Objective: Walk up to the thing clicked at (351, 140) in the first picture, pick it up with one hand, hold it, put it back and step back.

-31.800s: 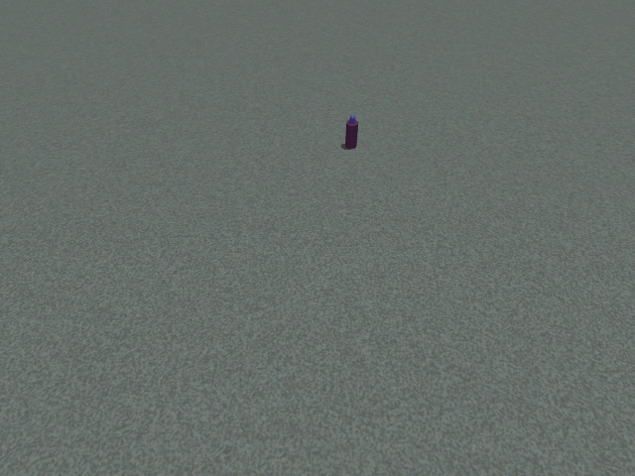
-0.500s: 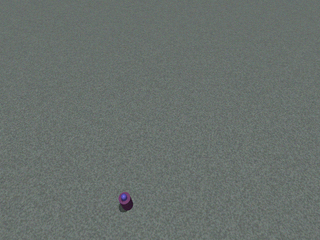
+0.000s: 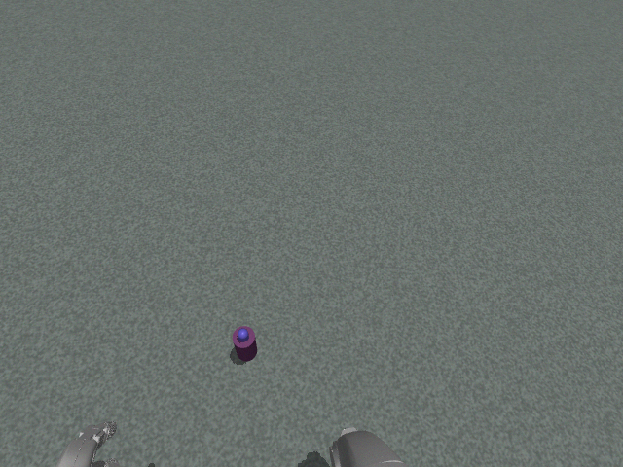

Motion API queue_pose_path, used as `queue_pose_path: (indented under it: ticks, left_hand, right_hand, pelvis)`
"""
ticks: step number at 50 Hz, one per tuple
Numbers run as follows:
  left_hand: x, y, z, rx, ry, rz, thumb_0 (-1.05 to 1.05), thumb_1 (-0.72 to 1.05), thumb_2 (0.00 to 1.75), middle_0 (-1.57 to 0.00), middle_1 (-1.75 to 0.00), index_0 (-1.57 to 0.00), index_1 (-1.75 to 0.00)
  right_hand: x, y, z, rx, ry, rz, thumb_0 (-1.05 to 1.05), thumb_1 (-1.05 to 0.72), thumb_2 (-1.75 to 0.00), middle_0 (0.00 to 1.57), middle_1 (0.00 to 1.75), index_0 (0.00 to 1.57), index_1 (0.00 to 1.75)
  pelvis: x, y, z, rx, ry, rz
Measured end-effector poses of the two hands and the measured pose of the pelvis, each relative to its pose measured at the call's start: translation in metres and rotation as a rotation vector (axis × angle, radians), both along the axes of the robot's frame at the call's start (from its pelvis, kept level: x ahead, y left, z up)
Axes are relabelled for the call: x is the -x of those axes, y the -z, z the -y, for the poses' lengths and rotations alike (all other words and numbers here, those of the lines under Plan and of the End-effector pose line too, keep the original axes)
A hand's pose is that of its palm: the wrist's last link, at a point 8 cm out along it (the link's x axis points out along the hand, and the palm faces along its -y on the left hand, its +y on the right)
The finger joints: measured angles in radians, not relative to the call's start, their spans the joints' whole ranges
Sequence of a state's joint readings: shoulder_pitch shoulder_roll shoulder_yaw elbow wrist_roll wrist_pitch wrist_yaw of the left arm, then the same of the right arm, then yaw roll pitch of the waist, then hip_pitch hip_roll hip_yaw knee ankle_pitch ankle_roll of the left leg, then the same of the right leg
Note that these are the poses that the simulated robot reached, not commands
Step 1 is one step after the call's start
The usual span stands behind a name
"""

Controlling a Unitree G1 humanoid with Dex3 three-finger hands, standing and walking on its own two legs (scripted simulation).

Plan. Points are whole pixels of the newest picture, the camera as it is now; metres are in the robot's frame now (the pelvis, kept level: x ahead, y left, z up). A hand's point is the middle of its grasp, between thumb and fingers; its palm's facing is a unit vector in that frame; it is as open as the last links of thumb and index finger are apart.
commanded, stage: step back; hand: left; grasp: from the side
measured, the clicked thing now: (244, 342) +0.47 +0.16 -0.68
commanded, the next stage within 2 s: none
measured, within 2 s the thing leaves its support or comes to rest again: neither
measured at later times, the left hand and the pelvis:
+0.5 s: hand out of the picture +0.05 +0.25 -0.13, palm faces -0.06 -0.91 -0.40, open 7.4 cm; pelvis -0.10 +0.00 +0.00, yaw -2 degrees
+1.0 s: hand out of the picture -0.15 +0.27 -0.17, palm faces -0.12 -0.91 -0.40, open 7.4 cm; pelvis -0.25 -0.01 -0.02, yaw -7 degrees
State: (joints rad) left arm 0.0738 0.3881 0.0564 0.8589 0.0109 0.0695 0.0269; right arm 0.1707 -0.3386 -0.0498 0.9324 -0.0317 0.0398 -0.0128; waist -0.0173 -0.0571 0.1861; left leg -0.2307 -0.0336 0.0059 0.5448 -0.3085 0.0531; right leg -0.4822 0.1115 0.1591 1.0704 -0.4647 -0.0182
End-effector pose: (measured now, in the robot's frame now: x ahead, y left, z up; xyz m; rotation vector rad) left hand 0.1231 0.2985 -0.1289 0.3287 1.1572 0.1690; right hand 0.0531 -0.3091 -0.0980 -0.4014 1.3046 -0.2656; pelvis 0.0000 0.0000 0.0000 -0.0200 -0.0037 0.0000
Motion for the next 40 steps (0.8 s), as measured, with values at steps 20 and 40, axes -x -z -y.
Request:
queue_pose_path:
  ticks: [20,40]
  left_hand:
    - [0.072,-0.034,0.009,-0.071,0.043,0.052,0.01,0.90,0.90,-0.20,-0.30,-0.21,-0.30]
    - [0.198,-0.007,-0.030,-0.003,-0.006,0.005,0.01,0.91,0.90,-0.20,-0.30,-0.20,-0.30]
  right_hand:
    - [0.037,0.020,0.001,-0.096,0.004,0.142,0.01,-0.90,-0.90,0.20,0.30,0.20,0.30]
    - [0.159,-0.016,-0.016,0.025,-0.044,0.114,0.01,-0.90,-0.90,0.21,0.30,0.20,0.30]
  pelvis:
    - [0.072,0.000,0.007,-0.058,0.061,0.022]
    - [0.179,-0.001,-0.018,0.008,0.044,0.018]
